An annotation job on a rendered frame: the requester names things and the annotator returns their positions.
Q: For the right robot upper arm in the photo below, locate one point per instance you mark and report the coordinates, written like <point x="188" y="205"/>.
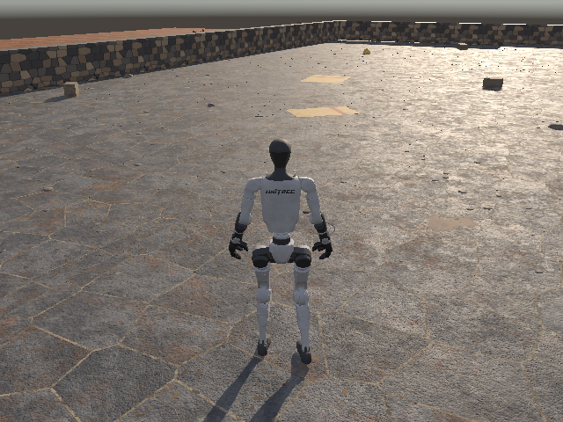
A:
<point x="308" y="186"/>

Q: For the left robot shin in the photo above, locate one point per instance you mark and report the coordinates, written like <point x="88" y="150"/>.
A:
<point x="263" y="311"/>

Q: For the robot left hand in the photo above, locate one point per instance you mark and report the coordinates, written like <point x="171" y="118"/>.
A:
<point x="233" y="247"/>

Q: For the robot right hand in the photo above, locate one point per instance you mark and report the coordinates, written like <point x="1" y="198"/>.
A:
<point x="328" y="249"/>

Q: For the right robot forearm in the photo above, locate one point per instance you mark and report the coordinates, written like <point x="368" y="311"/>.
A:
<point x="323" y="231"/>

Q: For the robot head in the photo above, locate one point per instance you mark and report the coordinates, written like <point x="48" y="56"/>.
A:
<point x="280" y="150"/>

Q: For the left robot forearm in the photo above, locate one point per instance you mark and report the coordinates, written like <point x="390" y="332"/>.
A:
<point x="238" y="231"/>

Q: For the left robot upper arm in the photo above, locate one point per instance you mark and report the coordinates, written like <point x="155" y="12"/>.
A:
<point x="252" y="186"/>

